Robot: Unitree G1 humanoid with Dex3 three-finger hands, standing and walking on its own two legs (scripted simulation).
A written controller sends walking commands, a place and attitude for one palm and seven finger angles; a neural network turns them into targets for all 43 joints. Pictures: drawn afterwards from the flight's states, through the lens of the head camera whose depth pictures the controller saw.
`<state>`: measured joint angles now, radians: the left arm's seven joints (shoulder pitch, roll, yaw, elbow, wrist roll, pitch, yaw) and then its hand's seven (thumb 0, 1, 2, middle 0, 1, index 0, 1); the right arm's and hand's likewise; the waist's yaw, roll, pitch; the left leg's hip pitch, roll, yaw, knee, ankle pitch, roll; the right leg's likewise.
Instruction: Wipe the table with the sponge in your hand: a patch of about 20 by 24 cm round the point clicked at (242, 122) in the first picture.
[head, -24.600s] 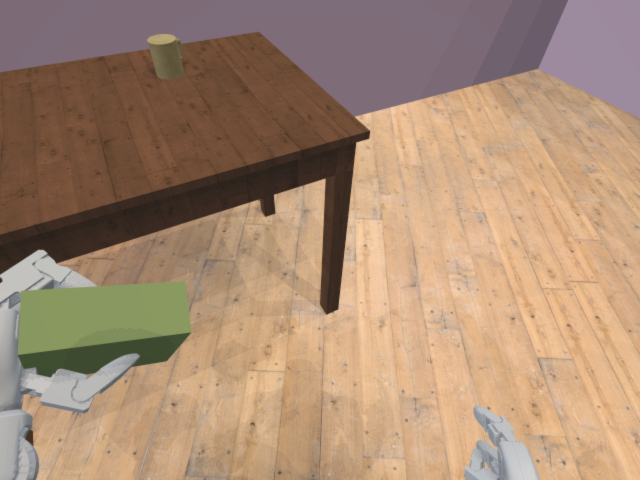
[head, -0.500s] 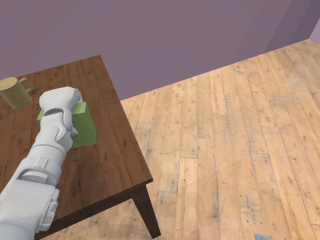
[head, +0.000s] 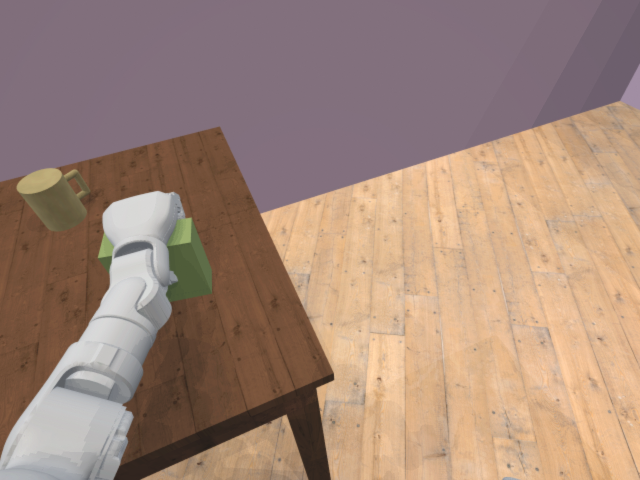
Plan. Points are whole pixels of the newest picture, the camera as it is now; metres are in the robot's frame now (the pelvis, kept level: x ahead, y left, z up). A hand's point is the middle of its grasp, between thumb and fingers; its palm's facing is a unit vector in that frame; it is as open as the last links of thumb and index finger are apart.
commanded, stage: wipe back along the third lane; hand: left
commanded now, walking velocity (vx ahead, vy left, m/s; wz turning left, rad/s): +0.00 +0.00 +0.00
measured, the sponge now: (166, 273) +0.39 +0.26 +0.04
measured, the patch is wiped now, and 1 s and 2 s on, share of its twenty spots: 1.00 1.00 1.00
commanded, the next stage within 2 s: slide back across to the middle lane in 1.26 s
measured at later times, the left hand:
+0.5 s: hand (158, 261) +0.37 +0.24 +0.10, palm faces +0.11 -0.07 -0.99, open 9.2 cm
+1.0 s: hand (171, 289) +0.32 +0.21 +0.10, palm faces +0.15 -0.14 -0.98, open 9.2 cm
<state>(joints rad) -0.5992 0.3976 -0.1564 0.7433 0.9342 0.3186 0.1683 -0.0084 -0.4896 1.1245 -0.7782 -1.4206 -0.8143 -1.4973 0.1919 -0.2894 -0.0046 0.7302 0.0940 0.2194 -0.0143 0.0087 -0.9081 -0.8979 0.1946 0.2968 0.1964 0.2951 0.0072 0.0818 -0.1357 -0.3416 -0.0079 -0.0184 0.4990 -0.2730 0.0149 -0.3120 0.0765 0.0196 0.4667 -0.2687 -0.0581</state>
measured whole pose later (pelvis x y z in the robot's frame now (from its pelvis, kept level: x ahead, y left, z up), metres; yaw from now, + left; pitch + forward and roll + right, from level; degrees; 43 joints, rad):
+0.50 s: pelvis +0.02 +0.04 +0.00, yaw +1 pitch +4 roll -1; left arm -0.39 0.27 -0.38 0.26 0.97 0.63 0.13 0.01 -0.41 1.07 -0.72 -1.47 -0.76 -1.53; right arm -0.01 -0.25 0.05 0.63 0.10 0.26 0.07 0.01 -0.91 -0.90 0.19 0.30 0.20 0.30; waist 0.08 0.09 -0.12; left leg -0.25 -0.07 -0.02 0.51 -0.32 0.07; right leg -0.22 0.02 0.01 0.48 -0.32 -0.02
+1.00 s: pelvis +0.01 +0.02 +0.00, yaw +0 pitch +1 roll +0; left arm -0.18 0.29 -0.36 0.00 0.96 0.63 0.13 0.03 -0.41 1.06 -0.67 -1.50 -0.78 -1.48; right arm 0.01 -0.27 0.05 0.63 0.10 0.28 0.08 0.01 -0.91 -0.90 0.19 0.30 0.20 0.30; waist 0.07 0.09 -0.09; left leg -0.22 -0.05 0.00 0.52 -0.32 0.04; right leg -0.20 0.04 0.03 0.51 -0.33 -0.03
